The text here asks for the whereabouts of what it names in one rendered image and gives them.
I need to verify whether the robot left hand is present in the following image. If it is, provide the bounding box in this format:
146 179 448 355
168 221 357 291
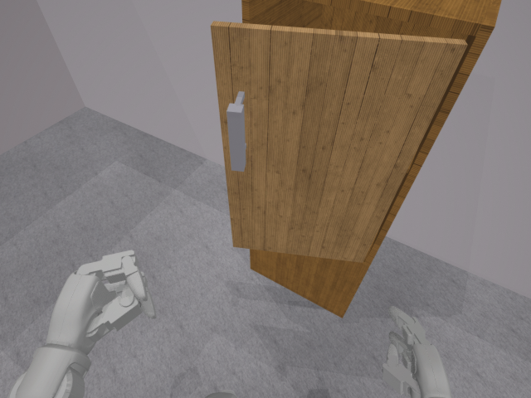
46 250 156 355

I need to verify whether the left robot forearm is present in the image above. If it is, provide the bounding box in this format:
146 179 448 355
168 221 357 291
7 344 91 398

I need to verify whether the robot right hand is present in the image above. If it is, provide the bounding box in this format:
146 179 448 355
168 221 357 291
382 306 452 398

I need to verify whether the handle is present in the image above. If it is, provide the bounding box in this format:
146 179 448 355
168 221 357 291
227 91 246 172

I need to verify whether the cupboard door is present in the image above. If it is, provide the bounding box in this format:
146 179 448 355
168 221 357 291
211 21 468 263

